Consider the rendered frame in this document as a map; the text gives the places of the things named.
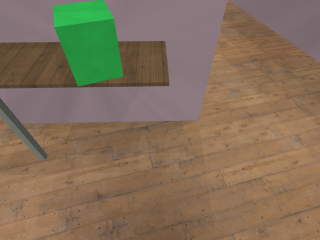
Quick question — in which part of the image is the carton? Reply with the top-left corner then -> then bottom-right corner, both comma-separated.
53,0 -> 124,87

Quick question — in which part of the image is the table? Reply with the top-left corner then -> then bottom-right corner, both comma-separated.
0,41 -> 170,160

